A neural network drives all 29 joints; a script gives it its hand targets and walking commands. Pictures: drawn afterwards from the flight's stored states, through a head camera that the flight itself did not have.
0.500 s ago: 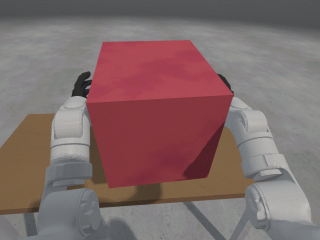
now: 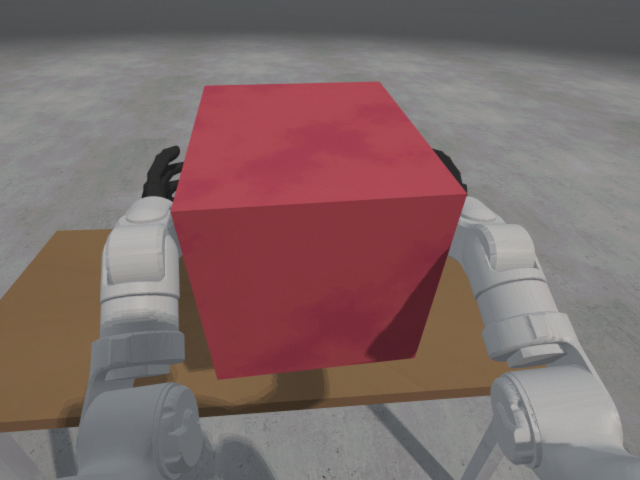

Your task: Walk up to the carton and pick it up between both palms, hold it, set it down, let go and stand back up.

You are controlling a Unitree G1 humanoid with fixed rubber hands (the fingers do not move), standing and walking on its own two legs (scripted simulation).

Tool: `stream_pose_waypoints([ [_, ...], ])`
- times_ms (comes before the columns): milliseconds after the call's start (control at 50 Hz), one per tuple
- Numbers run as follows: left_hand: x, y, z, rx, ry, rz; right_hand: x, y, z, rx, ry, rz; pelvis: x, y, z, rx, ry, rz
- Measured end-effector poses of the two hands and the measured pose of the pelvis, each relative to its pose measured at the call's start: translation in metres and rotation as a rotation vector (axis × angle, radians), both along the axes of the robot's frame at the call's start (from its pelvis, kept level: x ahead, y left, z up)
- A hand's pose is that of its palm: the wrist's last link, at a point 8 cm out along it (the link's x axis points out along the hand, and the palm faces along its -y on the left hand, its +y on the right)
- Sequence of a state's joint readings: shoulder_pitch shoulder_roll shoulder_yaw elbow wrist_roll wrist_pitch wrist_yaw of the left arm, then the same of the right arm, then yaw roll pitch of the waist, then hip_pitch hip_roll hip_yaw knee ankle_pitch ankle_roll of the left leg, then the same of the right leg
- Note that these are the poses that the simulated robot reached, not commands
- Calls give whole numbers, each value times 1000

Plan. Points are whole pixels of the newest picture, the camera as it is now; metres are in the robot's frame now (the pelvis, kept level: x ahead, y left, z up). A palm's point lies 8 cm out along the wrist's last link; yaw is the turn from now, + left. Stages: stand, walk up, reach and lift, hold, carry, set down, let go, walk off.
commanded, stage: hold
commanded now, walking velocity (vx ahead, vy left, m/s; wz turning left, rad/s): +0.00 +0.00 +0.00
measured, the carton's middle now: (305, 216) +0.41 +0.00 +0.20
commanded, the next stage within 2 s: none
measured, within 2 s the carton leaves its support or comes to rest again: neither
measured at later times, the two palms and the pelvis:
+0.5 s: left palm (160, 208) +0.37 +0.17 +0.24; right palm (447, 206) +0.37 -0.17 +0.24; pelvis +0.00 +0.00 +0.00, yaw +0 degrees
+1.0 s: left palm (161, 209) +0.37 +0.17 +0.24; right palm (447, 208) +0.37 -0.17 +0.24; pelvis +0.00 +0.00 +0.00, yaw +0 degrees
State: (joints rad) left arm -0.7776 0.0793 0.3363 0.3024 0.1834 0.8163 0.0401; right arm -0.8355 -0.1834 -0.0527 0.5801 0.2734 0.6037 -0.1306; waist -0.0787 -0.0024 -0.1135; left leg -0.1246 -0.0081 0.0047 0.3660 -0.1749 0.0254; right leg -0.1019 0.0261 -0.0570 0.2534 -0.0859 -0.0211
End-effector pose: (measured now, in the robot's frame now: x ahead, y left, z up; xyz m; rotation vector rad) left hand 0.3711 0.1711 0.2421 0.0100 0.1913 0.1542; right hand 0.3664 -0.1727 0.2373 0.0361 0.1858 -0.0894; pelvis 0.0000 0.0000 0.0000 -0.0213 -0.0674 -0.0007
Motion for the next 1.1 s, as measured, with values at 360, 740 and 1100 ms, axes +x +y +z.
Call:
stream_pose_waypoints([
  [360,2,2,1,-1,3,-1,2,2,2,3,3,-1,-1,0,0,0,3,1],
  [740,0,0,0,-2,0,0,0,0,0,-1,0,0,0,1,0,0,0,-2],
  [1100,1,1,1,-1,-3,-1,2,1,1,-1,-3,-1,-1,0,0,1,6,-1],
])
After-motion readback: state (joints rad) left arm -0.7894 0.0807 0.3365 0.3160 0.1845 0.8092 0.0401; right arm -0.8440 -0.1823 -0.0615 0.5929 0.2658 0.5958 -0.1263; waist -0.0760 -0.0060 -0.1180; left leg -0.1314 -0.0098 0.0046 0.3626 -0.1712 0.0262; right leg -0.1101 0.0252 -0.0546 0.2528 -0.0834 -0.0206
